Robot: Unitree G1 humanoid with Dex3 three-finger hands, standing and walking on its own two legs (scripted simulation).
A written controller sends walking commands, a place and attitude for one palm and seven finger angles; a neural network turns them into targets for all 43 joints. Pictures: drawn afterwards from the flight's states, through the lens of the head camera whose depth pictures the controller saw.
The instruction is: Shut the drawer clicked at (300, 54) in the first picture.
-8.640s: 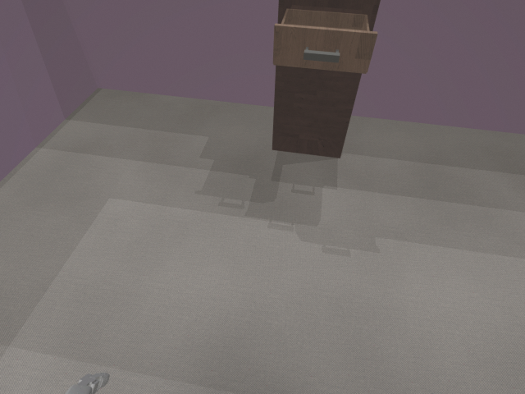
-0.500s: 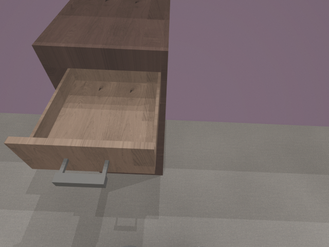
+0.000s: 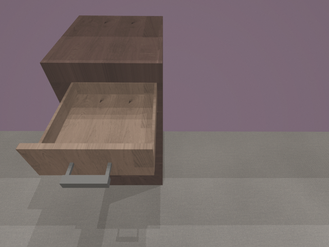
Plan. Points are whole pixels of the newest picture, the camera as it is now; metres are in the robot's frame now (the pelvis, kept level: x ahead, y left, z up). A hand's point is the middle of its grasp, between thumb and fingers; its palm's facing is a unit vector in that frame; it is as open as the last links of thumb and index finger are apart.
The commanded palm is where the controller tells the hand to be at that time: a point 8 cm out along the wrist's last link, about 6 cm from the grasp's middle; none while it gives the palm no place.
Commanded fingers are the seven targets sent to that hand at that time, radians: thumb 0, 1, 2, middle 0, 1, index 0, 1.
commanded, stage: come to a stop and stand still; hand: left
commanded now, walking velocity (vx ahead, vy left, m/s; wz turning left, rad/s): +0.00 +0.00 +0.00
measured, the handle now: (88, 173) +0.31 +0.23 -0.03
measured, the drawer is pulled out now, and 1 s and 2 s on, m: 0.30 0.29 0.29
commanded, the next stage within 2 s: look again from close up in 0.02 s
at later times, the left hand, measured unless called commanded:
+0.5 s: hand out of the picture +0.03 +0.21 -0.18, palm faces +0.03 -0.98 -0.21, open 7.4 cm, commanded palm none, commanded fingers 0.00 0.90 0.90 -0.20 -0.30 -0.20 -0.30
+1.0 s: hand (87, 230) +0.18 +0.20 -0.06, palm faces +0.23 -0.97 -0.08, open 7.1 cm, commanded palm +0.10 +0.25 -0.04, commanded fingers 0.00 0.90 0.90 -0.52 -0.65 -0.52 -0.65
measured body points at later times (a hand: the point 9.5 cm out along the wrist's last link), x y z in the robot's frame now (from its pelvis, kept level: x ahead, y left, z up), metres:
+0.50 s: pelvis +0.01 +0.04 -0.01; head +0.02 +0.04 +0.44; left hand +0.03 +0.26 -0.16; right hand +0.00 -0.18 -0.17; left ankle +0.07 +0.11 -0.74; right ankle -0.02 -0.10 -0.74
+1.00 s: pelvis +0.03 +0.00 -0.03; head +0.04 +0.01 +0.42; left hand +0.16 +0.25 -0.05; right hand +0.22 -0.24 -0.10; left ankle +0.07 +0.11 -0.74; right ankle -0.01 -0.10 -0.74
